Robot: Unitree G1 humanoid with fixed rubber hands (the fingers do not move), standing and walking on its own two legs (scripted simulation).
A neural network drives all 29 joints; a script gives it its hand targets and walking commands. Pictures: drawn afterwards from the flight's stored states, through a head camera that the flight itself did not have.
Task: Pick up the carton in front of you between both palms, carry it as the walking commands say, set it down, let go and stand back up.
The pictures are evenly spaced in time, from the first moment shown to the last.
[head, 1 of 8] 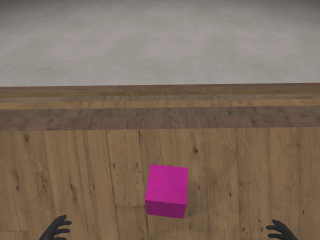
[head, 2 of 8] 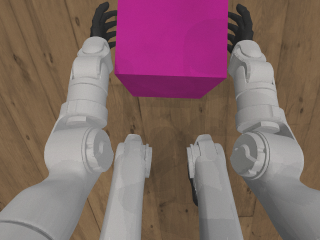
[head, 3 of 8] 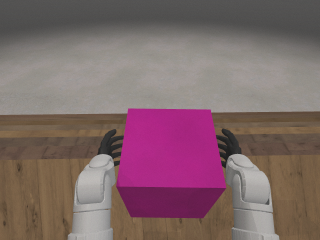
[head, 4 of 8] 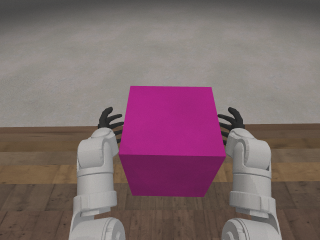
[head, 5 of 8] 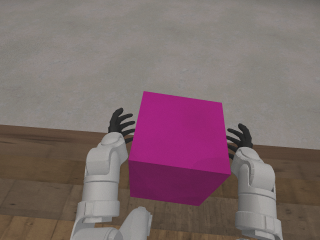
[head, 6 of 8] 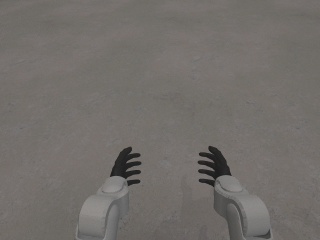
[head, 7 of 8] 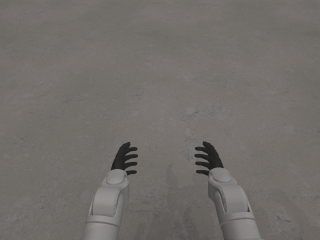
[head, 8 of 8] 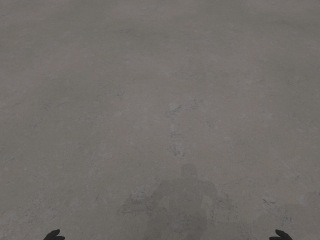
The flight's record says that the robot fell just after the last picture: no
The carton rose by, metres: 0.69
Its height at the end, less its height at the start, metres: -1.30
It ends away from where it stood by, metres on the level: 3.44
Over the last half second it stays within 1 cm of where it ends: yes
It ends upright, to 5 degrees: yes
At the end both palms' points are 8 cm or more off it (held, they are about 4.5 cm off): yes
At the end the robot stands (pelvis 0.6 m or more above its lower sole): yes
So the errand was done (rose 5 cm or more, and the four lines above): yes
